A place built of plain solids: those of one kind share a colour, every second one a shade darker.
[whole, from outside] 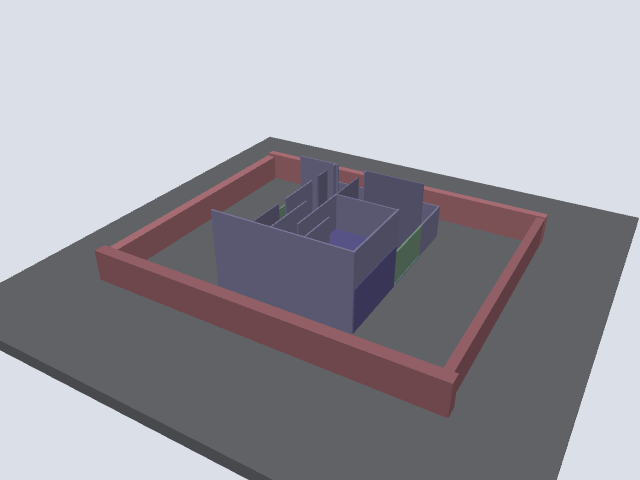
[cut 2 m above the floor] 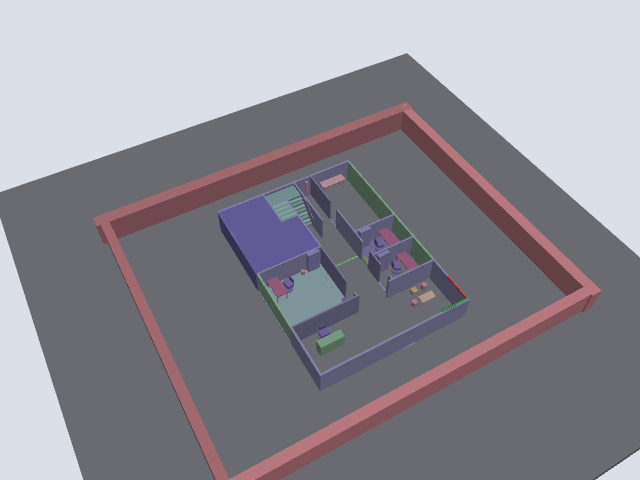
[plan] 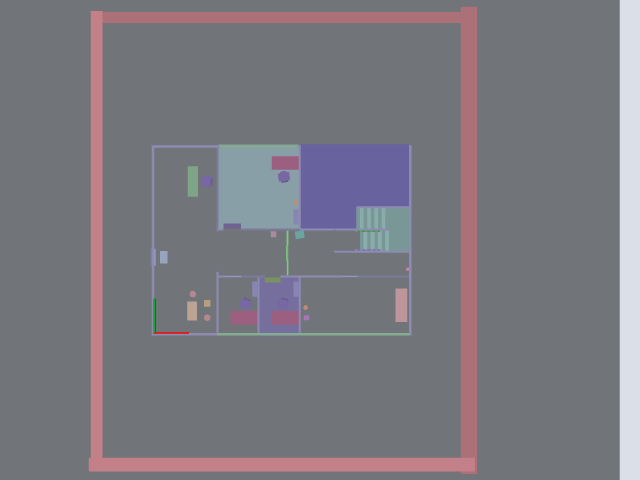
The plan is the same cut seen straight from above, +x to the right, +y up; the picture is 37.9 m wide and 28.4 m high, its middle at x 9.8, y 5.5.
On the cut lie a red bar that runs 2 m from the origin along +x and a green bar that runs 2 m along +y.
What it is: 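An office floor, with a steep back stair to a room one storey up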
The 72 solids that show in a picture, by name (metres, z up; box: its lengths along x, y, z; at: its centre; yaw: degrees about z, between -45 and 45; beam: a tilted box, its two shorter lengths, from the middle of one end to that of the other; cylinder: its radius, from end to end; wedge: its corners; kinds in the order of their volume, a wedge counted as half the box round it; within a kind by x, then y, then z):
{
 "ring_hedge_1": {"box": [0.71, 27.14, 2.61], "at": [-3.42, 5.48, 1.26]},
 "ring_hedge_2": {"box": [22.84, 0.82, 2.34], "at": [7.54, -7.79, 1.12]},
 "ring_hedge_3": {"box": [22.5, 0.66, 2.49], "at": [7.54, 18.67, 1.2]},
 "ring_hedge_4": {"box": [0.96, 27.64, 2.63], "at": [18.61, 5.48, 1.26]},
 "split_lounge_level_1": {"box": [3.29, 1.32, 3.58], "at": [10.3, 6.84, 1.74]},
 "split_lounge_level_2": {"box": [6.41, 3.67, 3.58], "at": [11.87, 9.33, 1.74]},
 "wall_1": {"box": [0.15, 11.26, 2.89], "at": [-0.07, 5.48, 1.4]},
 "wall_2": {"box": [4.03, 0.15, 2.89], "at": [1.86, -0.07, 1.4]},
 "wall_3": {"box": [4.03, 0.15, 2.89], "at": [1.86, 11.04, 1.4]},
 "wall_4": {"box": [0.12, 3.63, 6.42], "at": [3.73, 1.81, 3.16]},
 "wall_5": {"box": [0.12, 5.01, 6.42], "at": [3.73, 8.46, 3.16]},
 "wall_6": {"box": [0.36, 0.12, 6.42], "at": [3.91, 6.12, 3.16]},
 "wall_7": {"box": [0.43, 0.12, 6.42], "at": [3.95, 3.34, 3.16]},
 "wall_8": {"box": [1.39, 0.12, 6.42], "at": [5.84, 3.34, 3.16]},
 "wall_9": {"box": [0.12, 3.34, 2.89], "at": [6.17, 1.67, 1.4]},
 "wall_10": {"box": [3.48, 0.12, 6.42], "at": [6.86, 6.12, 3.16]},
 "wall_11": {"box": [1.14, 0.12, 6.42], "at": [8.03, 3.34, 3.16]},
 "wall_12": {"box": [0.12, 3.34, 2.89], "at": [8.6, 1.67, 1.4]},
 "wall_13": {"box": [0.12, 4.84, 6.42], "at": [8.6, 8.54, 3.16]},
 "wall_14": {"box": [2.5, 0.12, 6.42], "at": [9.85, 3.34, 3.16]},
 "wall_15": {"box": [5.28, 0.12, 6.42], "at": [11.24, 6.12, 3.16]},
 "wall_16": {"box": [6.77, 0.15, 6.42], "at": [11.84, 11.04, 3.16]},
 "wall_17": {"box": [4.41, 0.12, 6.42], "at": [12.87, 4.81, 3.16]},
 "wall_18": {"box": [3.12, 0.12, 6.42], "at": [13.51, 7.43, 3.16]},
 "wall_19": {"box": [3.04, 0.12, 6.42], "at": [13.55, 3.34, 3.16]},
 "wall_20": {"box": [0.15, 11.26, 6.42], "at": [15.14, 5.48, 3.16]},
 "split_steps_1": {"box": [0.21, 1.2, 1.81], "at": [12.06, 6.78, 2.62]},
 "split_steps_2": {"box": [0.21, 1.2, 0.25], "at": [12.27, 5.46, 0.07]},
 "split_steps_3": {"box": [0.21, 1.2, 1.62], "at": [12.27, 6.78, 2.52]},
 "split_steps_4": {"box": [0.21, 1.2, 0.44], "at": [12.48, 5.46, 0.17]},
 "split_steps_5": {"box": [0.21, 1.2, 1.42], "at": [12.48, 6.78, 2.42]},
 "split_steps_6": {"box": [0.21, 1.2, 0.64], "at": [12.7, 5.46, 0.27]},
 "split_steps_7": {"box": [0.21, 1.2, 1.23], "at": [12.7, 6.78, 2.33]},
 "split_steps_8": {"box": [0.21, 1.2, 0.83], "at": [12.91, 5.46, 0.37]},
 "split_steps_9": {"box": [0.21, 1.2, 1.03], "at": [12.91, 6.78, 2.23]},
 "split_steps_10": {"box": [0.21, 1.2, 1.03], "at": [13.13, 5.46, 0.47]},
 "split_steps_11": {"box": [0.21, 1.2, 0.83], "at": [13.13, 6.78, 2.13]},
 "split_steps_12": {"box": [0.21, 1.2, 1.23], "at": [13.34, 5.46, 0.56]},
 "split_steps_13": {"box": [0.21, 1.2, 0.64], "at": [13.34, 6.78, 2.03]},
 "split_steps_14": {"box": [0.21, 1.2, 1.42], "at": [13.55, 5.46, 0.66]},
 "split_steps_15": {"box": [0.21, 1.2, 0.44], "at": [13.55, 6.78, 1.94]},
 "split_steps_16": {"box": [0.21, 1.2, 1.62], "at": [13.77, 5.46, 0.76]},
 "split_steps_17": {"box": [0.21, 1.2, 0.25], "at": [13.77, 6.78, 1.84]},
 "split_steps_18": {"box": [1.2, 2.51, 1.81], "at": [14.47, 6.12, 0.86]},
 "glazing_1": {"box": [2.44, 0.15, 2.89], "at": [4.95, -0.07, 1.4]},
 "glazing_2": {"box": [4.87, 0.15, 2.89], "at": [6.17, 11.04, 1.4]},
 "glazing_3": {"box": [2.44, 0.15, 2.89], "at": [7.38, -0.07, 1.4]},
 "glazing_4": {"box": [6.47, 0.15, 2.89], "at": [11.84, -0.07, 1.4]},
 "cell_level_1": {"box": [4.75, 4.68, 0.2], "at": [6.17, 8.82, 0.05]},
 "cell_level_2": {"box": [3.42, 0.3, 0.2], "at": [6.83, 6.33, 0.05]},
 "shelf_1": {"box": [0.3, 0.9, 1.95], "at": [5.95, 2.59, 0.93]},
 "shelf_2": {"box": [0.3, 0.9, 1.95], "at": [8.38, 2.59, 1.07]},
 "shelf_3": {"box": [0.3, 0.9, 1.95], "at": [8.38, 6.87, 1.07]},
 "scell_level_1": {"box": [2.31, 3.18, 0.2], "at": [7.38, 1.39, 0.05]},
 "scell_level_2": {"box": [1.07, 0.3, 0.2], "at": [8.0, 3.13, 0.05]},
 "reception_counter_1": {"box": [0.6, 1.8, 1.1], "at": [2.28, 8.96, 0.5]},
 "task_chair_1": {"box": [0.48, 0.68, 0.26], "at": [3.1, 8.96, 0.58], "yaw": -4.0},
 "task_chair_2": {"box": [0.68, 0.48, 0.26], "at": [5.39, 1.72, 0.58], "yaw": -21.4},
 "task_chair_3": {"box": [0.68, 0.48, 0.26], "at": [7.64, 1.72, 0.73], "yaw": -13.1},
 "task_chair_4": {"box": [0.68, 0.48, 0.26], "at": [7.67, 9.24, 0.73], "yaw": 10.8},
 "desk_1": {"box": [1.6, 0.8, 0.07], "at": [5.3, 0.9, 0.69]},
 "desk_2": {"box": [1.6, 0.8, 0.07], "at": [7.74, 0.9, 0.84]},
 "desk_3": {"box": [1.6, 0.8, 0.07], "at": [7.74, 10.06, 0.84]},
 "drum_1": {"cylinder": 0.2, "from": [2.28, 2.3, 0.0], "to": [2.28, 2.3, 0.46]},
 "drum_2": {"cylinder": 0.2, "from": [3.13, 0.9, 0.0], "to": [3.13, 0.9, 0.46]},
 "box_cardboard_1": {"box": [0.53, 0.45, 0.37], "at": [8.6, 5.81, 0.14], "yaw": 8.5},
 "bar_table_1": {"box": [0.7, 2.0, 0.06], "at": [14.62, 1.64, 1.05]},
 "ottoman_1": {"box": [0.4, 0.4, 0.47], "at": [3.13, 1.75, 0.18]},
 "cell_steps_1": {"box": [1.03, 0.3, 0.2], "at": [4.6, 6.33, 0.05]},
 "scell_steps_1": {"box": [0.93, 0.3, 0.2], "at": [7.0, 3.13, 0.05]},
 "coffee_table_1": {"box": [0.58, 1.12, 0.07], "at": [2.23, 1.3, 0.36]},
 "doormat_hold_1": {"box": [0.45, 0.75, 0.06], "at": [0.55, 4.48, -0.02]}
}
